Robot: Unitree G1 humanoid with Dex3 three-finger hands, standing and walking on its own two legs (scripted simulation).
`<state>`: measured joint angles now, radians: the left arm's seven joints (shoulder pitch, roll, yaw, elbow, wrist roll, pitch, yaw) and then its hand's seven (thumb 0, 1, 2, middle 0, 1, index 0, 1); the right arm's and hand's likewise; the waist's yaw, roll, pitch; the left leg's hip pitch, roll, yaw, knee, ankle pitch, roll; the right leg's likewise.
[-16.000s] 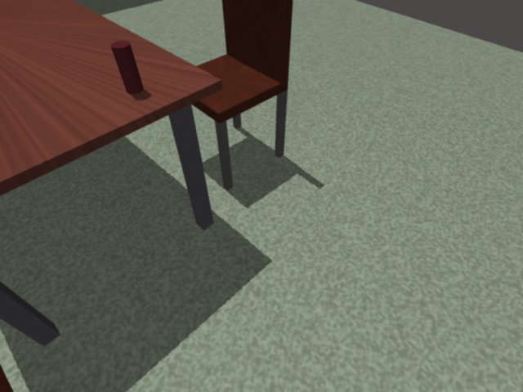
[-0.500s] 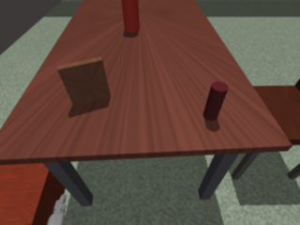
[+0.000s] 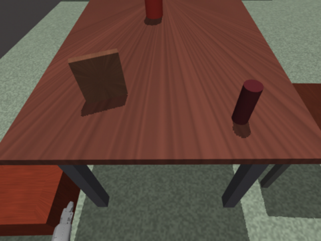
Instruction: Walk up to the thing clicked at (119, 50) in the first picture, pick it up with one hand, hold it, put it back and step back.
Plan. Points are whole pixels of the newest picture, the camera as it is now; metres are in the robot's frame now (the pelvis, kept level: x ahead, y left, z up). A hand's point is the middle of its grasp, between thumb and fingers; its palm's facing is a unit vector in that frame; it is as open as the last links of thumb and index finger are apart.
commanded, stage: go down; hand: right
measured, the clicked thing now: (246, 103) +0.50 -0.20 +0.05
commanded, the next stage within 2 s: approach in 1.36 s
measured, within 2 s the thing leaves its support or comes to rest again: neither
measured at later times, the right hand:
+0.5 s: hand out of the picture +0.39 -0.38 +0.16, palm faces +0.18 +0.98 +0.03, open 17.5 cm
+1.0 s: hand out of the picture +0.41 -0.39 +0.17, palm faces +0.19 +0.98 +0.01, open 17.7 cm
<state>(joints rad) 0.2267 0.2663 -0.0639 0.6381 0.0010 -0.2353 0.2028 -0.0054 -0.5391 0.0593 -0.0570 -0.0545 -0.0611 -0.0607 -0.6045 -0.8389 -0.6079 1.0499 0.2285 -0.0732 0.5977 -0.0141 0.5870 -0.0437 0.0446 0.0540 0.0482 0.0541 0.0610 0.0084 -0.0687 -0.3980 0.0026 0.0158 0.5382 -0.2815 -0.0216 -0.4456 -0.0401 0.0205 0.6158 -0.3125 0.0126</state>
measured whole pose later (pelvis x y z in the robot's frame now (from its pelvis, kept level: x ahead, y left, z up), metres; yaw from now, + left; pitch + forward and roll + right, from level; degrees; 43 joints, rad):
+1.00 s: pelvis +0.00 -0.01 -0.01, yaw +1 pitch +12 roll +3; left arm 0.26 0.27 -0.08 0.55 0.02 -0.24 0.18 -0.01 -0.53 0.06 -0.05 -0.05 -0.06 -0.06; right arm -0.83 -0.97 -0.59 1.23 0.15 -0.07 0.59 -0.01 0.61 -0.05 0.05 0.06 0.05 0.06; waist 0.10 0.01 -0.08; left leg -0.51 0.00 0.01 0.60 -0.30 -0.03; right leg -0.57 -0.05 0.02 0.71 -0.35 0.00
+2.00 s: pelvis -0.02 -0.01 -0.04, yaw +2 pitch +18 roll +3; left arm 0.27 0.23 -0.05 0.47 0.05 -0.22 0.10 0.00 -0.53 0.05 -0.06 -0.06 -0.07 -0.06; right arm -0.78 -0.69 -0.51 1.18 0.15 -0.26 0.44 -0.01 0.55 -0.05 0.04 0.05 0.05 0.05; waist 0.15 0.03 -0.11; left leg -0.76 -0.01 0.01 0.82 -0.37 -0.03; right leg -0.81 -0.06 0.03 0.92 -0.42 0.01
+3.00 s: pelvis -0.02 +0.00 -0.05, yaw +2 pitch +17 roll +2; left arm 0.36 0.25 0.04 0.19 0.02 -0.08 0.01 -0.01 -0.57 0.08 -0.05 -0.04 -0.05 -0.06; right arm -0.84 -0.46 -0.45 1.08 0.07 -0.26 0.11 -0.01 0.56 -0.01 0.13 0.05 0.13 0.05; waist 0.16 0.00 -0.13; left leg -0.79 -0.01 -0.01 0.92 -0.42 -0.02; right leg -0.82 -0.06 0.01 0.97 -0.45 0.01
